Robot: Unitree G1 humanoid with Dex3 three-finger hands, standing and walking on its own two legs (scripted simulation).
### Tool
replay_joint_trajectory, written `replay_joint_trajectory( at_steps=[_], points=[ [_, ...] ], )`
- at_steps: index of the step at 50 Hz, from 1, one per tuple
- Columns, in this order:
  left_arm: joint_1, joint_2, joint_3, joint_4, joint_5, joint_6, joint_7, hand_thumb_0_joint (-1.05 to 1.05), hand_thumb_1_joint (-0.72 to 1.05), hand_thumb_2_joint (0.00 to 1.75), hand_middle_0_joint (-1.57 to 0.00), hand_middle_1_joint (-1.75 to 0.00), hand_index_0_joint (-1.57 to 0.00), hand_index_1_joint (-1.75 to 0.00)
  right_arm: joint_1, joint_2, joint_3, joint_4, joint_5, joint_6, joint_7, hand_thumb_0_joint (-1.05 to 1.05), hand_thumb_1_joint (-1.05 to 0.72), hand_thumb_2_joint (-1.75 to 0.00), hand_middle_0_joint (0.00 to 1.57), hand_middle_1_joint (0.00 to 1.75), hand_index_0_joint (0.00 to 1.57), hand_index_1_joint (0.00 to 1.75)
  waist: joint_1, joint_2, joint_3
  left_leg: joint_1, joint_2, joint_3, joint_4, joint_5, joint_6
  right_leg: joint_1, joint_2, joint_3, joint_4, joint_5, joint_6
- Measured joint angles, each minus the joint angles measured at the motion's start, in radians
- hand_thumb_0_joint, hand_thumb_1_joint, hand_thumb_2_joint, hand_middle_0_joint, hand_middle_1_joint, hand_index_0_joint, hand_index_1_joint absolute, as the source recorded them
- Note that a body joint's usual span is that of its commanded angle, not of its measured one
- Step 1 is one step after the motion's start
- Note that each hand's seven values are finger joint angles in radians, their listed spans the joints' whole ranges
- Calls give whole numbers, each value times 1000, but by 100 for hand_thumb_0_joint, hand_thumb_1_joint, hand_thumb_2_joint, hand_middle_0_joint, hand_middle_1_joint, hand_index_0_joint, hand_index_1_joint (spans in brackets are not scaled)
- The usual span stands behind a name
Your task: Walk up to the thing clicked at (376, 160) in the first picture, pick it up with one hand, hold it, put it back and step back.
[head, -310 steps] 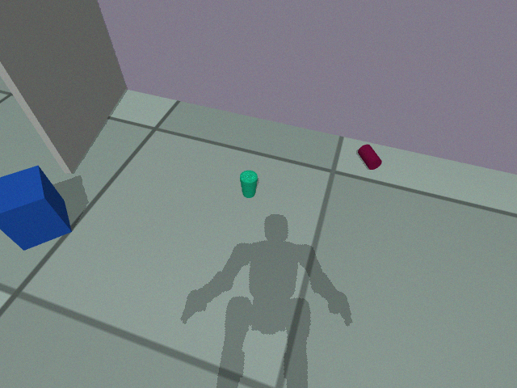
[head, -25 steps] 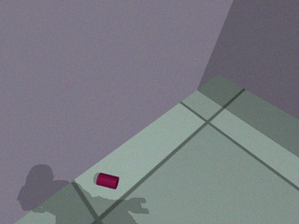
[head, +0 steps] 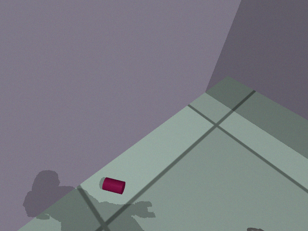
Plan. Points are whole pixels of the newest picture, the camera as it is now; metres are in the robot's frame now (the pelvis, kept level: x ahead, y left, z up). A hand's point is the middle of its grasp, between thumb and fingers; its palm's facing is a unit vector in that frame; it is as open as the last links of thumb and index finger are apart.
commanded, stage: stand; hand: left
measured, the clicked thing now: (114, 185) +0.48 +0.26 -0.74
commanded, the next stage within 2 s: none
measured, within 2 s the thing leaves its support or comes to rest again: neither
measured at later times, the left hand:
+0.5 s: hand out of the picture +0.05 +0.26 -0.16, palm faces -0.02 -0.94 -0.33, open 7.4 cm
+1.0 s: hand out of the picture +0.07 +0.26 -0.16, palm faces -0.02 -0.94 -0.34, open 7.4 cm
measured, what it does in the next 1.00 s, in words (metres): stands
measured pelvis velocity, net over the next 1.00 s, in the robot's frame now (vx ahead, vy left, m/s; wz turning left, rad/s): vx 0.00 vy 0.00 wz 0.00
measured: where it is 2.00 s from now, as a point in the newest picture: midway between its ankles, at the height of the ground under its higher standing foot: outside the picture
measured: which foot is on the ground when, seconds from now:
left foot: down 0.00-1.00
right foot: down 0.00-1.00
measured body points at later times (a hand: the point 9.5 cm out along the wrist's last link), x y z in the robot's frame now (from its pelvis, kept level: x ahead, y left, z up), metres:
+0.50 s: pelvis -0.01 +0.00 +0.00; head +0.01 +0.00 +0.45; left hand +0.05 +0.31 -0.14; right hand +0.05 -0.30 -0.14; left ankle +0.03 +0.13 -0.75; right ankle -0.02 -0.13 -0.75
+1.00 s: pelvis +0.00 +0.00 +0.00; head +0.01 +0.00 +0.45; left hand +0.07 +0.31 -0.13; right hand +0.09 -0.30 -0.13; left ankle +0.03 +0.13 -0.75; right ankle -0.02 -0.13 -0.75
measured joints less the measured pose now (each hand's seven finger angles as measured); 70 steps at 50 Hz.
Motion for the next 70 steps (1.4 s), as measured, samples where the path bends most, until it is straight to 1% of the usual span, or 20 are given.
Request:
replay_joint_trajectory(
  at_steps=[16,23,41,70],
  points=[
    [38,9,-7,8,8,-1,-5,0,91,90,-21,-30,-20,-30,36,-5,-9,23,-5,8,11,0,-90,-90,20,30,20,30,-6,-8,-10,-23,-1,1,-4,18,2,-29,-1,1,7,12,1],
    [47,10,-8,9,4,-2,-4,0,91,90,-21,-30,-20,-30,51,-4,-7,34,-4,6,9,0,-90,-90,20,30,20,30,-6,-11,-3,-24,-3,3,-5,15,4,-29,-3,4,5,11,2],
    [27,11,-16,-9,3,-5,-1,0,91,90,-21,-30,-20,-30,27,0,2,17,-2,-1,6,0,-90,-90,20,30,20,30,-5,-10,-14,-13,-9,9,-6,3,7,-22,-10,8,7,-2,7],
    [39,11,-13,-10,6,-1,-1,0,91,90,-21,-30,-20,-30,31,-2,-2,18,-1,3,3,0,-90,-90,20,30,20,30,-3,-12,-11,-3,-9,7,-14,0,5,-11,-10,6,1,-6,5]
  ],
)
